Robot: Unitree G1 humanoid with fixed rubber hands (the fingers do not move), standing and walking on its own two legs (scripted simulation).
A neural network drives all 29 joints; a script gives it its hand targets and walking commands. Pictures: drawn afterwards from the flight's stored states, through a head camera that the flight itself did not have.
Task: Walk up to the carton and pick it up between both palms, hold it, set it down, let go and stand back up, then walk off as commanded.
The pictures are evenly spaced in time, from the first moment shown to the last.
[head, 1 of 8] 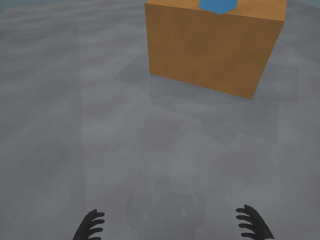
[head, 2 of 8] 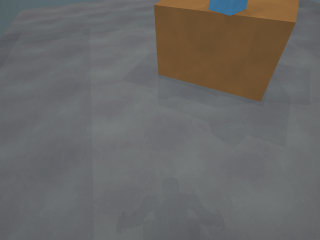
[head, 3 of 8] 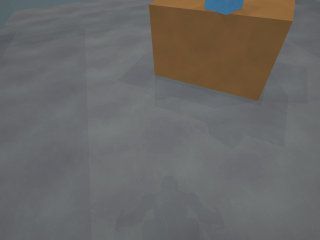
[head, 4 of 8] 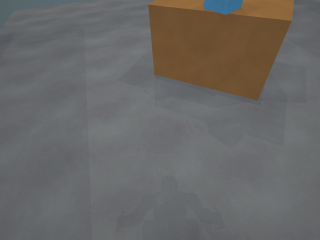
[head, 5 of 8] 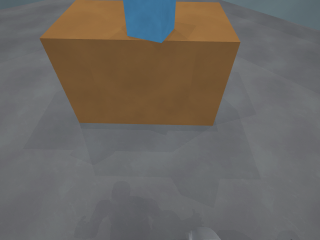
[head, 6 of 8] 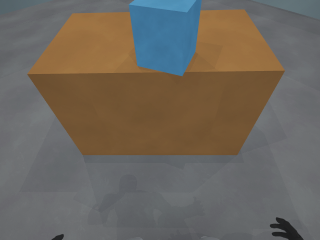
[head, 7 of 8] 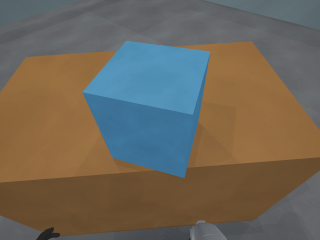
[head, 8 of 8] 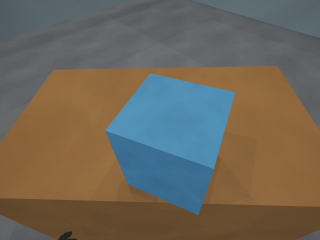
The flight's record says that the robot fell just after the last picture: no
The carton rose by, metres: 0.00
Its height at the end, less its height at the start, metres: +0.00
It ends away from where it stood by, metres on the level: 0.00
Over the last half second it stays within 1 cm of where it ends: yes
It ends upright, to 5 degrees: yes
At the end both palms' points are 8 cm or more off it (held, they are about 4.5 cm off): yes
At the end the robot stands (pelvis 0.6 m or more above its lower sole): yes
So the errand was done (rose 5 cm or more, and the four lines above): no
